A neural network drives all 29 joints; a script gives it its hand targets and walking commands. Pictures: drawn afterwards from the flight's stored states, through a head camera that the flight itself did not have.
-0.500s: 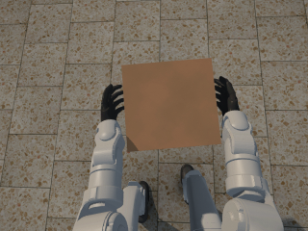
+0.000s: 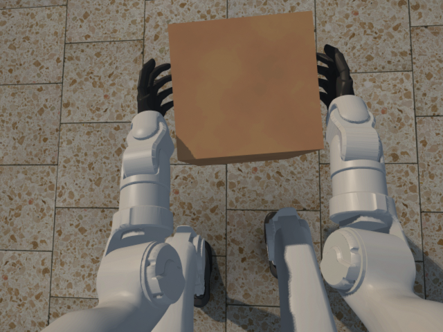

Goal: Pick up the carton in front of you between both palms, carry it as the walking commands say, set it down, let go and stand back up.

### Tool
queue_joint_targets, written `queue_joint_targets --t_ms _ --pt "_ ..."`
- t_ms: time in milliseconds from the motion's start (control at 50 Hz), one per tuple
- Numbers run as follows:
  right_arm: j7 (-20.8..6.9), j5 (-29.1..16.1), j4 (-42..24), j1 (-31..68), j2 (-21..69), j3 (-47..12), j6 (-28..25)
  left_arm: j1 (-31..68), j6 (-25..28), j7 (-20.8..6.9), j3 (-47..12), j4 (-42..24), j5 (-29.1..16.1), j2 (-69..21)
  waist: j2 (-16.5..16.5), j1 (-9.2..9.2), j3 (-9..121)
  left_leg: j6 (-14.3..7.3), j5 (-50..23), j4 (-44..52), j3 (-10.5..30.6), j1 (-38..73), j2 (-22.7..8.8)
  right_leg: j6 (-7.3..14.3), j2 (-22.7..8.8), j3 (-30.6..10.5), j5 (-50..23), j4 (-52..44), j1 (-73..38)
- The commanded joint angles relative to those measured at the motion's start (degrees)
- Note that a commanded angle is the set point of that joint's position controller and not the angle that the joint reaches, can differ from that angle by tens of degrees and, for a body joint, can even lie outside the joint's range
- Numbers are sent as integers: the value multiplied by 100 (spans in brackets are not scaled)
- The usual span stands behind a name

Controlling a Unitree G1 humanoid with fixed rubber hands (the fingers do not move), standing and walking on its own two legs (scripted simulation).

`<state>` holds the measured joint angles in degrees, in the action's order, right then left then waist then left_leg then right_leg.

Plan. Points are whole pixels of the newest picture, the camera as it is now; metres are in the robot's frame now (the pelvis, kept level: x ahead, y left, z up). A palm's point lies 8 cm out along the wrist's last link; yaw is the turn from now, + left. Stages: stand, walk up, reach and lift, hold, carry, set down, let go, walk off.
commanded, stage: set down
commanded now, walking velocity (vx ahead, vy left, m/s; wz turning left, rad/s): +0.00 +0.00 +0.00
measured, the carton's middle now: (241, 107) +0.49 -0.07 -0.16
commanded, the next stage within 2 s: none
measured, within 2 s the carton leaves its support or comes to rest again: rests again in 1.14 s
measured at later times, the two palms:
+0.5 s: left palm (183, 118) +0.52 +0.05 -0.24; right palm (320, 107) +0.49 -0.24 -0.25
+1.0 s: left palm (192, 121) +0.53 +0.05 -0.33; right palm (313, 109) +0.51 -0.25 -0.33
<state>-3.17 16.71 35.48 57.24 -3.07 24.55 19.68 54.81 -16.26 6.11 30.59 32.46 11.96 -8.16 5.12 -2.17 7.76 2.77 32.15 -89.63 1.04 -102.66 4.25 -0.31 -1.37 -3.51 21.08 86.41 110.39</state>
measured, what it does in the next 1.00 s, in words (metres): lowers itself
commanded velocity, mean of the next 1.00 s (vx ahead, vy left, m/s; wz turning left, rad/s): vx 0.00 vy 0.00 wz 0.00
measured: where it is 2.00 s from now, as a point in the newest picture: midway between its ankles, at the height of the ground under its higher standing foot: (239, 270)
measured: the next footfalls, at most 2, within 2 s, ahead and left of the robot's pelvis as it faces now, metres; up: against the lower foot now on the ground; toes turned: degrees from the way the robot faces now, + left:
none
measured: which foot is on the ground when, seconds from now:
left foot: down 0.00-1.00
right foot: down 0.00-1.00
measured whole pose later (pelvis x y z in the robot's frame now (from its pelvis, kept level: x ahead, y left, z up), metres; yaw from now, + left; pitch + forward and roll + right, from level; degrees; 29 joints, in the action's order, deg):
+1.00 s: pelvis -0.02 +0.01 -0.16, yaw +2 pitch +40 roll +3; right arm -1.2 4.5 54.1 83.9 -19.6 17.8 15.7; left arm 81.0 -13.1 12.7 17.2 49.6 -1.2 5.9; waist 4.9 -6.3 -18.3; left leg 4.6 39.5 -124.1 1.5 -124.7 8.5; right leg -0.6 -2.7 -4.1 26.1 119.2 132.9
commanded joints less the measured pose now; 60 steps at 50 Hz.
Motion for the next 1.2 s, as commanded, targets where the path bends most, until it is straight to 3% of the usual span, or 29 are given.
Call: queue_joint_targets --t_ms 0,340,600,680,740,800,940,1060,1180 --pt "-1170 -864 259 3164 5130 -2925 -110 3872 82 -1397 -3359 304 -822 -4909 -865 -347 5934 18 -846 602 -515 410 937 -124 779 355 -1586 -226 -5406" --pt "-1191 -1146 539 4275 4150 -2615 -258 5063 204 -942 -3373 503 -1113 -4325 -542 -608 5705 27 -893 -680 -601 -47 948 -123 688 610 -1618 1165 -3732" --pt "-1226 -1607 849 5330 3454 -2709 -373 6157 337 -819 -3544 666 -1538 -3655 -560 -713 5331 -35 -731 -1673 -704 -265 824 -126 536 656 -1508 2124 -3406" --pt "-1207 -1836 815 5658 3321 -2861 -431 6492 407 -825 -3729 613 -1791 -3510 -612 -731 5517 -46 -896 -1987 -752 -242 779 -117 498 644 -1787 2449 -3676" --pt "-1218 -2086 548 5963 3279 -2965 -508 6669 443 -803 -3986 420 -1957 -3582 -322 -869 5792 -44 -1299 -2156 -767 105 779 -74 507 646 -2183 2568 -3586" --pt "-1220 -2164 724 5789 3327 -2964 -506 6688 476 -816 -4124 389 -2048 -3717 -188 -936 5778 15 -1412 -2284 -811 -108 815 -33 521 604 -2567 2742 -3919" --pt "-1366 -1886 1437 5380 3407 -2526 -528 6392 500 -945 -3735 905 -1859 -3680 -34 -940 4394 -45 -966 -2291 -715 -612 808 23 489 655 -1909 2767 -2849" --pt "-1439 -1865 1472 5690 3044 -2368 -639 6449 553 -911 -3550 1078 -1788 -3393 24 -930 3883 -115 -825 -2299 -611 -460 779 57 432 661 -1484 2807 -2202" --pt "-1410 -1969 1544 5970 2652 -2299 -753 6756 634 -858 -3719 975 -1962 -3155 208 -1076 3897 -99 -887 -2398 -559 -136 739 107 362 639 -1432 2889 -2056"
